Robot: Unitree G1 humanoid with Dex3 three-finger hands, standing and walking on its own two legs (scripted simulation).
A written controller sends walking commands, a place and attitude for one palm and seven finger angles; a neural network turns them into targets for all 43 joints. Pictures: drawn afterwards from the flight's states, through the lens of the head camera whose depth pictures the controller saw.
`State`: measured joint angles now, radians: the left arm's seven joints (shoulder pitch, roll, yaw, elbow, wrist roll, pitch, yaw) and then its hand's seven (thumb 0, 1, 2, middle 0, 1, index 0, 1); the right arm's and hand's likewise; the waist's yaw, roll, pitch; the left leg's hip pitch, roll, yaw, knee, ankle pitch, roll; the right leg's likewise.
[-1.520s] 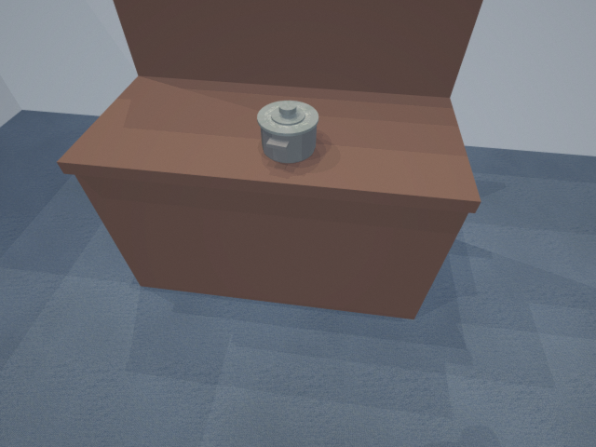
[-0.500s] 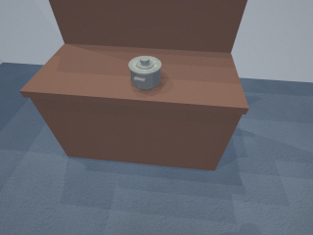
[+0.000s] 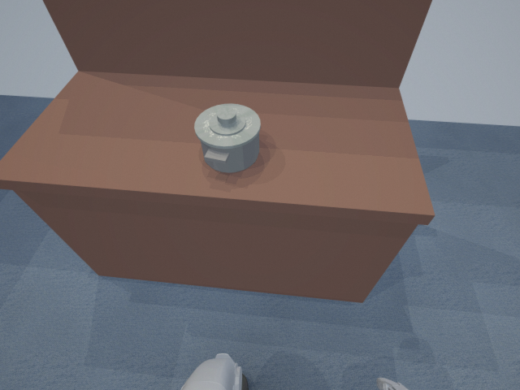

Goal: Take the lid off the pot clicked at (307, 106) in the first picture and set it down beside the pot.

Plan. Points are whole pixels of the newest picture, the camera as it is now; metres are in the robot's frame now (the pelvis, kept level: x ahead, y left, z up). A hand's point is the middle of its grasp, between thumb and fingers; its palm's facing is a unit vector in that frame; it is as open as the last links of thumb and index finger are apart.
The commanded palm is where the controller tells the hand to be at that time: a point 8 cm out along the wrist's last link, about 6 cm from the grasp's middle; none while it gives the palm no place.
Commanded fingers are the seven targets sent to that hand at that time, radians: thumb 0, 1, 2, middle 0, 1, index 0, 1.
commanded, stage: take the last steps up to it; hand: left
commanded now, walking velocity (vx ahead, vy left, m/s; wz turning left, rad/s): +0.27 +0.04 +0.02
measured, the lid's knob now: (226, 116) +0.67 +0.15 +0.01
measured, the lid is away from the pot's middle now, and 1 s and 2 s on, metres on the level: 0.00 0.00 0.00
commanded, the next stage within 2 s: come to a stop and stand still in 0.26 s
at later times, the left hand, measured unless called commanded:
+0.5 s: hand (164, 318) +0.25 +0.22 -0.16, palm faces +0.02 -0.98 -0.18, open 7.3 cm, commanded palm none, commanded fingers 0.00 0.90 0.90 -0.20 -0.30 -0.20 -0.30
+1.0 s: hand (144, 342) +0.21 +0.25 -0.17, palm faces +0.06 -0.96 -0.26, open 7.4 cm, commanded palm none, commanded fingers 0.00 0.90 0.90 -0.20 -0.30 -0.20 -0.30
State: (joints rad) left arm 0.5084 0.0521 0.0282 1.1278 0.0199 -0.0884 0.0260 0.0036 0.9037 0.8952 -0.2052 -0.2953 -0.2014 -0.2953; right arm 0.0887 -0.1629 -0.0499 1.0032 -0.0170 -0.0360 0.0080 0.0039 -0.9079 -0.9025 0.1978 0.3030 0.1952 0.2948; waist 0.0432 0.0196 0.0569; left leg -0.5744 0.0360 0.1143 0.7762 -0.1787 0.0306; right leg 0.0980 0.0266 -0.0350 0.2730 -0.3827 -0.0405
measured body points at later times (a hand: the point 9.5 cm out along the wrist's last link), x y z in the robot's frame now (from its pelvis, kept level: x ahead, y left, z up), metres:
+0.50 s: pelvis +0.17 +0.05 +0.01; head +0.19 +0.06 +0.46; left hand +0.25 +0.27 -0.15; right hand +0.12 -0.18 -0.14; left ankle +0.13 +0.08 -0.73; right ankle +0.25 -0.11 -0.68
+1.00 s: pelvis +0.16 +0.06 +0.00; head +0.17 +0.05 +0.45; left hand +0.20 +0.30 -0.15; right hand +0.23 -0.19 -0.15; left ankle +0.15 +0.19 -0.71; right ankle +0.23 -0.07 -0.73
